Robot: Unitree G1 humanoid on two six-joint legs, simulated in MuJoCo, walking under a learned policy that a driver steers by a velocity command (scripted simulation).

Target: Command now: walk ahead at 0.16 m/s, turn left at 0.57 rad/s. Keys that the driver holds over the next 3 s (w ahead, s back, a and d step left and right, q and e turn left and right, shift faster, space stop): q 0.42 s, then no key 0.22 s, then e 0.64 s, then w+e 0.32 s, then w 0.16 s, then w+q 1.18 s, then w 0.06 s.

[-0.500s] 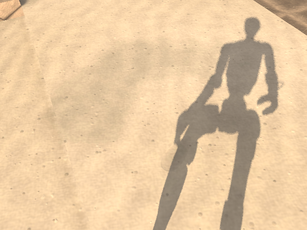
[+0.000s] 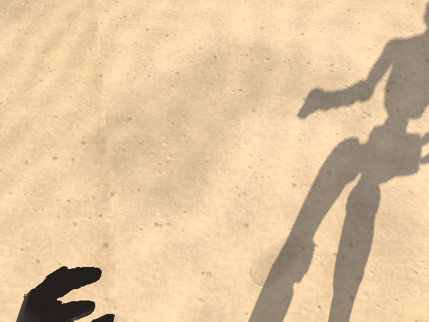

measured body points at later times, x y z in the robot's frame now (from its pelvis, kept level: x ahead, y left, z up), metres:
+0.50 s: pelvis +0.08 -0.06 -0.01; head +0.12 -0.06 +0.44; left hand +0.14 +0.24 -0.10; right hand +0.32 -0.26 -0.10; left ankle +0.05 +0.06 -0.70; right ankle +0.18 -0.16 -0.74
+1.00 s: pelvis +0.05 -0.07 -0.01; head +0.07 -0.08 +0.43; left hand +0.10 +0.23 -0.12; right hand +0.29 -0.27 -0.11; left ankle +0.04 +0.05 -0.74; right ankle +0.05 -0.18 -0.74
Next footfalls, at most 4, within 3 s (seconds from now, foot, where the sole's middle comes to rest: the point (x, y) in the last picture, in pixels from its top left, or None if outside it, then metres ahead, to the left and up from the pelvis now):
0.16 right None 0.22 -0.15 -0.78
0.58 left None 0.07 0.06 -0.78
0.98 right None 0.09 -0.17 -0.78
1.44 left None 0.07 0.04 -0.78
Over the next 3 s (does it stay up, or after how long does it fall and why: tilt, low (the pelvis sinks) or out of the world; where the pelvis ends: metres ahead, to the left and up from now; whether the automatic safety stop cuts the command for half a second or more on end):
stays up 0.77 -0.19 -0.01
